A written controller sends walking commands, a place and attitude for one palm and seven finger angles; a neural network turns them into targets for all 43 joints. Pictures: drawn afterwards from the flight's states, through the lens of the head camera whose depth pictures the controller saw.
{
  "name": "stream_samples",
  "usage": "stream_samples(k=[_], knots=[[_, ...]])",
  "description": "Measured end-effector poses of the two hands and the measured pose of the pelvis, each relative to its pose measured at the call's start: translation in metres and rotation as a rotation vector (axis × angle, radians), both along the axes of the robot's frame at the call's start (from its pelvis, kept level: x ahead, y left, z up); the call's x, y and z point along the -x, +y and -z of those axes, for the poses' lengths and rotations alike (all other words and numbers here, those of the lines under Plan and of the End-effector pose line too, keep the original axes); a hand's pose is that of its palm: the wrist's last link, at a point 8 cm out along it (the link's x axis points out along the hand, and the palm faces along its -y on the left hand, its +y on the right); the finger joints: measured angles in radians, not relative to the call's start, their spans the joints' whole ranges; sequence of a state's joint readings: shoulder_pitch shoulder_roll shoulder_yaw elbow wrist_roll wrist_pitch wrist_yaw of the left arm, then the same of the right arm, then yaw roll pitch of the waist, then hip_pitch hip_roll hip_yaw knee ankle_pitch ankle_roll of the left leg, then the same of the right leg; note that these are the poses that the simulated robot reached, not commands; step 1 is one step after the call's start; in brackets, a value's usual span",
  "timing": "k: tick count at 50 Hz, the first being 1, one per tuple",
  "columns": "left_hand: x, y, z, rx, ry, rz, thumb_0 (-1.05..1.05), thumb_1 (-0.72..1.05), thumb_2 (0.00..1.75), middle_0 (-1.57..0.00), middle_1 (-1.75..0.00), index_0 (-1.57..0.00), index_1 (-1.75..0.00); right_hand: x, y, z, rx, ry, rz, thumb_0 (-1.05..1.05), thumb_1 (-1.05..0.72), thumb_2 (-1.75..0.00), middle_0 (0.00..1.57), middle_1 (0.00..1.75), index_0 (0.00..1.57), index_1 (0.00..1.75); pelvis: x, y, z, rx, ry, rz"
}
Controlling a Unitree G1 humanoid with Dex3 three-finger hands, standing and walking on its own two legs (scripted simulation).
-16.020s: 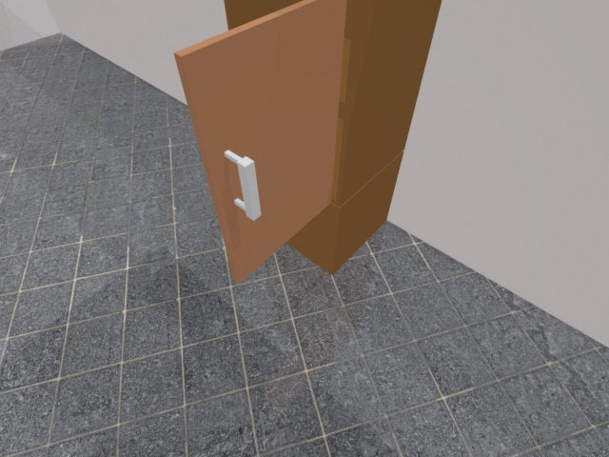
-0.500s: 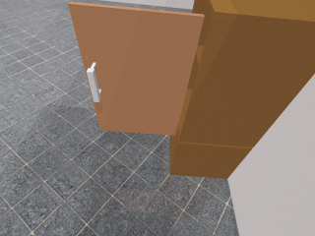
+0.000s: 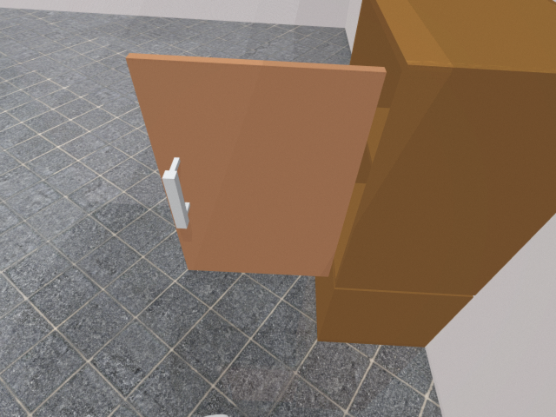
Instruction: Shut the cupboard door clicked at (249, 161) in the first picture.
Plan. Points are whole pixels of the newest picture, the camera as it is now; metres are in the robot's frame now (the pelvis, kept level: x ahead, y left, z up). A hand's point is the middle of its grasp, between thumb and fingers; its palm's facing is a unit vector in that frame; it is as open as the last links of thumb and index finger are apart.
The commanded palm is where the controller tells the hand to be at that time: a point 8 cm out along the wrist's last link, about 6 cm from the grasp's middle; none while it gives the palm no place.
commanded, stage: shuffle to correct the standing spot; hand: left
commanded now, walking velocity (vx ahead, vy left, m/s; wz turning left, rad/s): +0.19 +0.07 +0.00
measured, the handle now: (179, 193) +0.52 +0.22 -0.01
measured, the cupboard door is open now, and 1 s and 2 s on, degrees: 91 91 91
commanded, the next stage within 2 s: come to a stop and stand still in 0.08 s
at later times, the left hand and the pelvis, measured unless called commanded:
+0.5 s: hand out of the picture +0.13 +0.23 -0.18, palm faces -0.03 -0.98 -0.20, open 7.2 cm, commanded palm none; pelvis +0.08 +0.05 -0.01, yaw -3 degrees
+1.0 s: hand out of the picture +0.12 +0.27 -0.18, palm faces -0.02 -0.97 -0.24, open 7.4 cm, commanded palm none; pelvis +0.08 +0.08 -0.01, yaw -1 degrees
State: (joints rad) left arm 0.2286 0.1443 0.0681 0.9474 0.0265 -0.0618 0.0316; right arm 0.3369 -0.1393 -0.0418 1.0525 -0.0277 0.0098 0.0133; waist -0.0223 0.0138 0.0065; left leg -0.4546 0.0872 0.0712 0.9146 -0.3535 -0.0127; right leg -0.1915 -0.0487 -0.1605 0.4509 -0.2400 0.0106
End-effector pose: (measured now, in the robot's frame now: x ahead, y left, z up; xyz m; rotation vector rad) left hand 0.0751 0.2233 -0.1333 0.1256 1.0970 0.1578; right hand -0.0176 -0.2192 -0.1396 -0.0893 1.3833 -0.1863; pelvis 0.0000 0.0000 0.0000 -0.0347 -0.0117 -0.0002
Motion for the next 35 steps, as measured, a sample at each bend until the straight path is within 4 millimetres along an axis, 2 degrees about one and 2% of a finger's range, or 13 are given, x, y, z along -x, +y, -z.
stream_samples(k=[3, 5, 7, 11, 17, 21, 29, 35], knots=[[0.007, 0.025, 0.011, 0.002, 0.076, -0.003, -0.03, 0.95, 0.9, -0.21, -0.3, -0.2, -0.3, -0.032, 0.005, -0.006, 0.04, -0.062, -0.018, 0.01, -0.91, -0.9, 0.2, 0.3, 0.2, 0.3, -0.014, 0.016, 0.002, -0.005, 0.0, 0.001], [0.011, 0.043, 0.022, 0.01, 0.125, -0.011, -0.02, 0.95, 0.9, -0.2, -0.3, -0.2, -0.3, -0.049, 0.01, -0.002, 0.07, -0.097, -0.031, 0.01, -0.91, -0.9, 0.2, 0.3, 0.2, 0.3, -0.027, 0.031, 0.011, 0.008, 0.002, 0.004], [0.013, 0.058, 0.028, 0.006, 0.184, -0.009, -0.01, 0.94, 0.9, -0.2, -0.3, -0.2, -0.3, -0.058, 0.018, -0.001, 0.085, -0.107, -0.023, 0.01, -0.91, -0.9, 0.2, 0.3, 0.2, 0.3, -0.035, 0.041, 0.015, -0.005, 0.005, 0.018], [0.001, 0.073, 0.02, 0.001, 0.231, 0.013, 0.0, 0.93, 0.9, -0.2, -0.29, -0.19, -0.3, -0.063, 0.038, -0.007, 0.074, -0.082, -0.006, 0.0, -0.91, -0.9, 0.2, 0.3, 0.2, 0.3, -0.05, 0.053, 0.005, -0.023, 0.011, 0.039], [-0.034, 0.067, 0.008, 0.009, 0.195, 0.028, 0.01, 0.92, 0.9, -0.2, -0.29, -0.19, -0.3, -0.067, 0.065, -0.008, 0.026, -0.009, -0.006, 0.0, -0.91, -0.9, 0.2, 0.3, 0.2, 0.3, -0.07, 0.059, -0.005, -0.022, 0.012, 0.037], [-0.048, 0.059, 0.012, 0.0, 0.187, 0.033, 0.01, 0.94, 0.9, -0.2, -0.29, -0.19, -0.3, -0.075, 0.069, 0.002, 0.003, 0.022, 0.013, 0.01, -0.91, -0.9, 0.2, 0.3, 0.2, 0.3, -0.081, 0.054, 0.0, -0.038, 0.004, 0.039], [-0.05, 0.054, 0.016, -0.026, 0.218, 0.055, 0.01, 0.95, 0.9, -0.2, -0.3, -0.2, -0.3, -0.089, 0.051, 0.012, 0.02, 0.01, 0.063, 0.02, -0.92, -0.9, 0.2, 0.3, 0.2, 0.3, -0.08, 0.05, 0.008, -0.03, 0.011, 0.036], [-0.049, 0.064, 0.02, -0.01, 0.202, 0.045, 0.01, 0.95, 0.9, -0.2, -0.3, -0.2, -0.3, -0.093, 0.055, 0.004, 0.045, -0.005, 0.023, 0.01, -0.91, -0.9, 0.2, 0.3, 0.2, 0.3, -0.073, 0.059, 0.007, -0.035, 0.002, 0.035]])
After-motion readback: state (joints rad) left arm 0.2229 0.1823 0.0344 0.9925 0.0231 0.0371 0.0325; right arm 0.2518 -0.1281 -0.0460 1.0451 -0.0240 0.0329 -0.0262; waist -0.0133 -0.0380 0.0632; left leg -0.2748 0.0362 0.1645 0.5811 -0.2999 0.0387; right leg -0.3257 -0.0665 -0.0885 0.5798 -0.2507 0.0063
